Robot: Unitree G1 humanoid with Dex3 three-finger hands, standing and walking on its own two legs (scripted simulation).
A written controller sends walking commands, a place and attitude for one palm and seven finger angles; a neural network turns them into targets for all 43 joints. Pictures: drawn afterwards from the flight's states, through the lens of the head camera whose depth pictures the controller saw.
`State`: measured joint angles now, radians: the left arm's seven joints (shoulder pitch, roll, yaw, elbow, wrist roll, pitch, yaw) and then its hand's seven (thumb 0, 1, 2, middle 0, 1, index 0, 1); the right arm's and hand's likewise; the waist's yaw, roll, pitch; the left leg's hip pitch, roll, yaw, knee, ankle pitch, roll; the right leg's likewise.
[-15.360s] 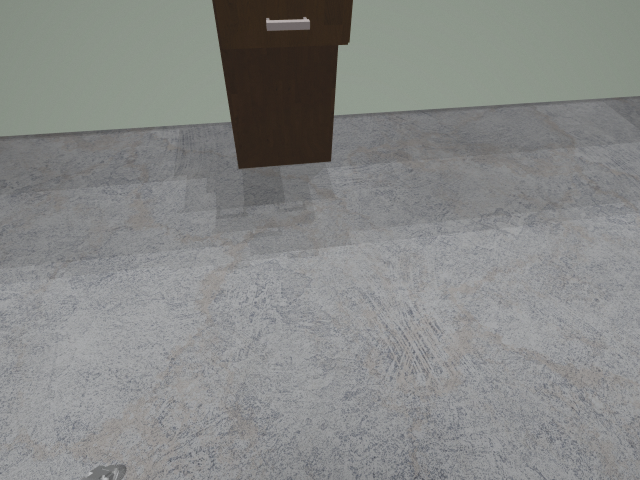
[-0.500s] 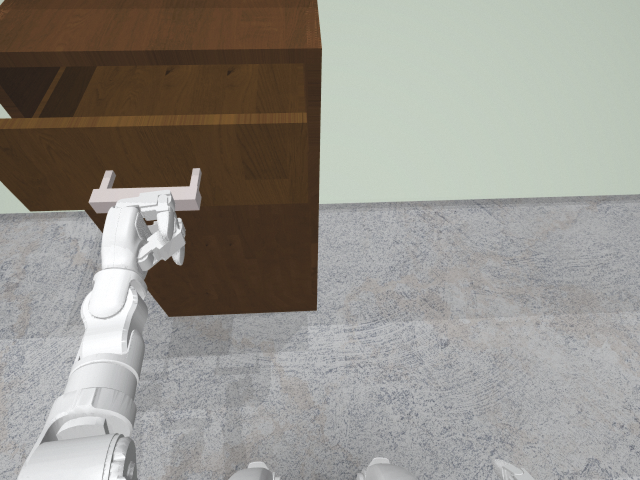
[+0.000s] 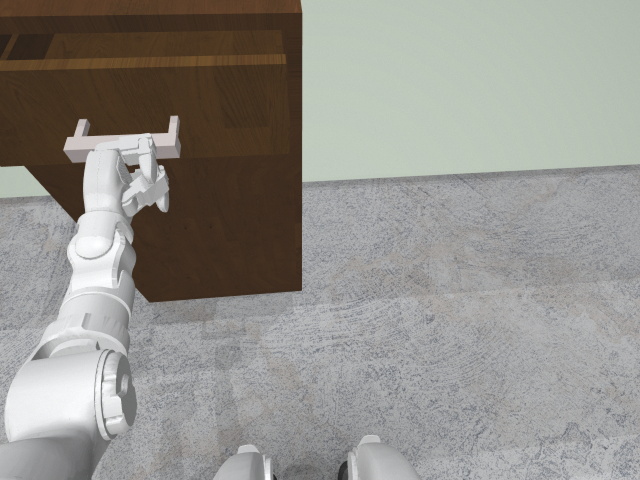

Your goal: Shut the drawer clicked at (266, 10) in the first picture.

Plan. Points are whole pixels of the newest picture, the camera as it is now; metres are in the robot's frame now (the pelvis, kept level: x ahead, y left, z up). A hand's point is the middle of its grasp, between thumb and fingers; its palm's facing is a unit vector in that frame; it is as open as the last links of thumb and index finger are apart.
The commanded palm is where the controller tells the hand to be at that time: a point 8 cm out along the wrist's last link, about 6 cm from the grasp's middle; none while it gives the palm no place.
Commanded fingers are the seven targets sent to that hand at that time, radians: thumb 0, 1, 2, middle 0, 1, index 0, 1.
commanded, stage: push the drawer shut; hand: left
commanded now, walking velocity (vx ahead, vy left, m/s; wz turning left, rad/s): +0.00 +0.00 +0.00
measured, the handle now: (127, 136) +0.55 +0.23 +0.07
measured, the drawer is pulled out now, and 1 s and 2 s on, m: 0.06 0.00 0.00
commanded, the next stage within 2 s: pull the fist back off the drawer in 0.70 s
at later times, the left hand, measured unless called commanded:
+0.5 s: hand (164, 140) +0.54 +0.18 +0.07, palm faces +0.06 -1.00 -0.03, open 3.4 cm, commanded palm +0.52 +0.23 +0.07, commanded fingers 0.00 0.90 0.90 -1.40 -1.60 -1.40 -1.60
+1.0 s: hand (157, 141) +0.54 +0.19 +0.07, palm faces +0.06 -1.00 -0.04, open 3.0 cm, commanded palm +0.53 +0.22 +0.07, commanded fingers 0.00 0.90 0.90 -1.40 -1.60 -1.40 -1.60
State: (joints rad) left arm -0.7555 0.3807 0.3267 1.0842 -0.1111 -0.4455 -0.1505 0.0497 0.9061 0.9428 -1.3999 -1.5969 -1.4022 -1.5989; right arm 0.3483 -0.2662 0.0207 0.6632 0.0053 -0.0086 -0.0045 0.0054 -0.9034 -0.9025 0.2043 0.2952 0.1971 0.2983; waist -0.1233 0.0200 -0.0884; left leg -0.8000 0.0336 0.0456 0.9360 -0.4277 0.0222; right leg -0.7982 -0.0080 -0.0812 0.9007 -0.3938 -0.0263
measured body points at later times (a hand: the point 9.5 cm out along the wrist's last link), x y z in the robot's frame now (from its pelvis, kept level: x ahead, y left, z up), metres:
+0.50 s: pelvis +0.01 +0.00 +0.00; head +0.14 +0.02 +0.42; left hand +0.53 +0.24 +0.08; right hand -0.02 -0.26 -0.11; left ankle +0.01 +0.10 -0.68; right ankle +0.02 -0.11 -0.68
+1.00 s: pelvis -0.01 +0.01 -0.02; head +0.14 +0.04 +0.41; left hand +0.53 +0.25 +0.08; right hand -0.04 -0.25 -0.12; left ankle +0.01 +0.11 -0.69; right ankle +0.02 -0.11 -0.68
